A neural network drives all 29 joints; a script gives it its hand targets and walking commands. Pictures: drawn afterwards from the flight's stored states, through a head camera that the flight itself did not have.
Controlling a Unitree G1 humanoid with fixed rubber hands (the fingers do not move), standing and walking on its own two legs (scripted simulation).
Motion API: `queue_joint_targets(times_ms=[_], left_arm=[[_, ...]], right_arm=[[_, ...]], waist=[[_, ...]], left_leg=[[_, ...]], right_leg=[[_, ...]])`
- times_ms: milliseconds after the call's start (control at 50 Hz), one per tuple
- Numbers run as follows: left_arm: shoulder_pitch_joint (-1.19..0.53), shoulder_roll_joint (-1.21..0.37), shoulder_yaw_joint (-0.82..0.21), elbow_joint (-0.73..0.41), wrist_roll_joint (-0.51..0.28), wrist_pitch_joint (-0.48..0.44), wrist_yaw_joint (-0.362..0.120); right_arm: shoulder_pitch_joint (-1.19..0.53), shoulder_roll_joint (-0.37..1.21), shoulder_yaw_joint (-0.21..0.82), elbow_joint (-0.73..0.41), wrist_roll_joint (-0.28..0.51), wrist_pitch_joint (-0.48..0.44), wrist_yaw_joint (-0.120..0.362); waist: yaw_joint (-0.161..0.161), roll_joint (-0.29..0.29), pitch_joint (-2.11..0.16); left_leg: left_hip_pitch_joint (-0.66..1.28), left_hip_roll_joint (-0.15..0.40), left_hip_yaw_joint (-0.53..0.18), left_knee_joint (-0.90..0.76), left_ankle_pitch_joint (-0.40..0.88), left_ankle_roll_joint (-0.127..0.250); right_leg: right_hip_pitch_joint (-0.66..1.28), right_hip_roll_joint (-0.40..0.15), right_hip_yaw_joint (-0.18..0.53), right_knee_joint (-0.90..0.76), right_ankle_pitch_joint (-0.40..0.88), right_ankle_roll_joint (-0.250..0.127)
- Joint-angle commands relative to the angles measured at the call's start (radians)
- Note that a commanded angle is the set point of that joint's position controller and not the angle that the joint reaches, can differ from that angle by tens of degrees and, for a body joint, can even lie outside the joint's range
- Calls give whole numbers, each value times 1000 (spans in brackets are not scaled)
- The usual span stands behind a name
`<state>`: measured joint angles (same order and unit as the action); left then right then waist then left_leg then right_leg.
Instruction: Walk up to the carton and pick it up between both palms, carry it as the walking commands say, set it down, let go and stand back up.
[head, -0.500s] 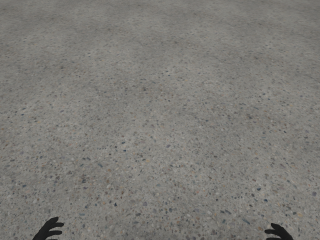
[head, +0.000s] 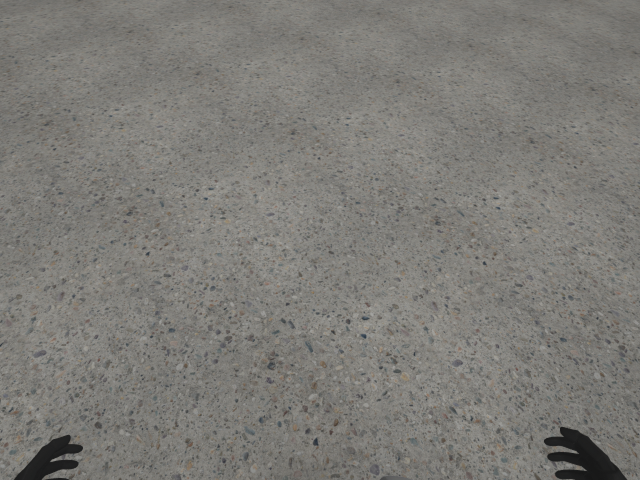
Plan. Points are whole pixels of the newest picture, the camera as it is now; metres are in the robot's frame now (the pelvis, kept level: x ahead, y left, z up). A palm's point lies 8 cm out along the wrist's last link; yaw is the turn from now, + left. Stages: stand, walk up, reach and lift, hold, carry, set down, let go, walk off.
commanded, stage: walk up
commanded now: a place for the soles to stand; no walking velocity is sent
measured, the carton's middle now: out of the picture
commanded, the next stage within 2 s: none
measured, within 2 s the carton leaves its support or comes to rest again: neither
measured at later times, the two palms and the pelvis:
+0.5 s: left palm out of the picture +0.06 +0.38 -0.03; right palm (398, 227) +0.55 -0.16 -0.05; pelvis +0.22 +0.04 +0.01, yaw +23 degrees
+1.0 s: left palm out of the picture +0.41 +0.57 -0.07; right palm (335, 186) +0.73 -0.05 -0.10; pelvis +0.49 +0.21 -0.02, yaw +35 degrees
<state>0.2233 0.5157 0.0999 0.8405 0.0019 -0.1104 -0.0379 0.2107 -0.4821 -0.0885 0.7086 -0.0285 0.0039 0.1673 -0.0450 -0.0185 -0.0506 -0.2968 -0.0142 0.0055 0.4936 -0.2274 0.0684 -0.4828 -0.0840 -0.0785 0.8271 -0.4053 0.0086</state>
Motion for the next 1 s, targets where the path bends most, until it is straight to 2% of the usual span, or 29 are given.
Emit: queue_joint_targets(times_ms=[0, 80, 120, 140, 160, 180, 200, 220, 240, 260, 280, 320, 380, 480, 540, 580, 600, 620, 640, 660, 680, 700, 740, 760, 800, 840, 920, 960, 980], left_arm=[[1, 196, 66, -46, 2, -15, 7], [2, 174, 66, -45, -6, -24, -1], [106, 171, 73, -8, -8, -30, 4], [213, 188, 83, 24, -3, -35, 18], [343, 258, 100, 29, 14, -46, 35], [306, 350, 103, -18, 36, -59, 51], [167, 358, 99, -61, 25, -59, 51], [99, 321, 86, -71, 22, -59, 46], [60, 283, 75, -68, 21, -64, 41], [29, 266, 66, -65, 23, -69, 39], [21, 253, 58, -56, 23, -74, 37], [56, 256, 57, -31, 20, -78, 35], [131, 264, 66, -2, 14, -71, 29], [151, 267, 65, 16, 12, -47, 23], [161, 283, 62, 22, 12, -25, 25], [130, 296, 61, 12, 12, -13, 28], [100, 292, 56, 2, 6, -7, 28], [122, 251, 40, -1, 6, -1, 28], [159, 183, 7, -32, 1, -9, 28], [110, 148, 2, -73, 9, -27, 15], [82, 211, 8, -86, -2, -29, 17], [58, 227, 7, -59, -9, -32, 13], [111, 201, -5, -32, -12, -24, 10], [140, 191, -10, -12, -5, -16, 2], [97, 181, -8, -27, 3, -3, -6], [13, 173, -5, -46, 12, -4, -16], [-30, 154, 9, -18, 11, -18, -33], [83, 174, 26, 25, 11, -24, -27], [213, 214, 45, 50, 15, -31, -11]], right_arm=[[-116, -251, -66, -102, 5, -20, -5], [-140, -248, -61, -108, 0, -24, -8], [-184, -246, -56, -108, -2, -20, -8], [-201, -220, -45, -111, -4, -18, -8], [-209, -168, -29, -121, -2, -24, -16], [-205, -129, -14, -136, 8, -32, -28], [-150, -216, -36, -98, 1, -26, -38], [-134, -257, -47, -67, -4, -26, -33], [-117, -254, -42, -37, -7, -26, -22], [-107, -247, -40, -14, -5, -22, -12], [-111, -229, -39, -1, 0, -17, 1], [-180, -194, -35, -6, 12, -12, 22], [-278, -163, -32, -12, 22, -12, 31], [-400, -118, -22, -19, 30, -14, 28], [-459, -115, -26, -20, 27, -14, 24], [-398, -130, -37, -3, 22, -14, 13], [-287, -149, -50, 26, 18, -16, 0], [-110, -193, -72, 77, 5, -19, -19], [67, -295, -115, 109, -1, -24, -50], [66, -386, -126, 97, 34, -27, -66], [32, -362, -111, 63, 47, -33, -78], [1, -307, -98, 64, 50, -36, -85], [-64, -227, -69, 51, 51, -58, -87], [-79, -209, -62, 41, 44, -64, -86], [-69, -202, -59, 30, 32, -72, -77], [-53, -207, -59, 19, 27, -79, -68], [-57, -208, -56, -5, 23, -84, -69], [-74, -193, -46, -7, 20, -86, -78], [-73, -162, -31, -14, 22, -93, -82]], waist=[[42, 184, 6], [64, 158, 50], [132, 108, 37], [191, 18, 9], [268, -203, -25], [231, -262, -9], [132, -69, -9], [81, -6, 7], [52, 3, 42], [35, -35, 64], [32, -73, 79], [59, -95, 101], [105, -70, 89], [124, -90, 103], [136, -105, 102], [97, -118, 60], [42, -103, -4], [-28, -7, -103], [-109, 175, -197], [-84, 363, -188], [-48, 122, -199], [-28, 48, -129], [49, 92, -45], [64, 108, -49], [62, 133, -1], [38, 157, 54], [49, 156, 100], [131, 84, 70], [208, -40, 2]], left_leg=[[3, 210, -358, -300, -375, 190], [-103, 200, -348, -281, -370, 174], [-232, 142, -297, -151, -414, 141], [-351, 70, -244, 13, -419, 106], [-511, -40, -135, 327, -384, 54], [-681, -100, -138, 612, -300, -23], [-672, 9, -216, 716, -189, -50], [-586, 95, -191, 722, -100, -72], [-520, 139, -165, 711, -45, -91], [-452, 163, -146, 666, -21, -108], [-390, 166, -121, 608, 9, -122], [-360, 156, -81, 475, 82, -126], [-402, 125, -41, 345, 156, -111], [-350, 121, 34, 152, 174, -85], [-299, 99, 88, 73, 108, -52], [-184, 61, 121, 36, 27, -15], [-10, 18, 149, 6, -13, 11], [250, -26, 132, -26, -66, 49], [591, 120, -182, -20, -246, 139], [672, 305, -604, -195, -319, 190], [605, 362, -588, -213, -272, 203], [505, 320, -473, -197, -145, 199], [309, 233, -275, -215, 84, 170], [248, 202, -221, -218, 157, 176], [154, 183, -198, -251, 21, 201], [88, 172, -203, -291, -151, 192], [-52, 176, -181, -242, -140, 156], [-173, 150, -139, -38, -12, 110], [-273, 72, -64, 234, 71, 70]], right_leg=[[-61, 3, 13, -57, 100, 1], [78, -6, 29, -164, 179, -19], [311, 32, -8, -258, 199, -36], [505, 74, -39, -303, 138, -46], [660, -80, 171, -449, -71, -68], [636, -424, 718, -711, -473, -151], [512, -503, 804, -775, -604, -194], [417, -466, 662, -734, -498, -207], [342, -406, 506, -725, -371, -178], [271, -351, 361, -731, -286, -146], [218, -299, 232, -737, -203, -127], [220, -252, 84, -738, -108, -117], [368, -248, -17, -732, 13, -115], [490, -247, -165, -702, 240, -134], [540, -268, -203, -651, 318, -156], [532, -275, -228, -545, 437, -165], [466, -255, -266, -410, 537, -159], [347, -195, -309, -122, 582, -142], [-23, -118, -272, 255, 445, -90], [-357, 17, -141, 453, -128, -58], [-351, -57, 40, 455, -28, -74], [-314, -89, 45, 407, 62, -69], [-185, -127, 66, 216, 124, -42], [-101, -112, 45, 164, 124, -24], [-56, -90, 24, 50, 90, -7], [-37, -69, 4, -80, 178, -12], [155, -29, -9, -208, 323, -22], [400, -8, 2, -248, 284, -50], [596, -24, 41, -308, 166, -83]])
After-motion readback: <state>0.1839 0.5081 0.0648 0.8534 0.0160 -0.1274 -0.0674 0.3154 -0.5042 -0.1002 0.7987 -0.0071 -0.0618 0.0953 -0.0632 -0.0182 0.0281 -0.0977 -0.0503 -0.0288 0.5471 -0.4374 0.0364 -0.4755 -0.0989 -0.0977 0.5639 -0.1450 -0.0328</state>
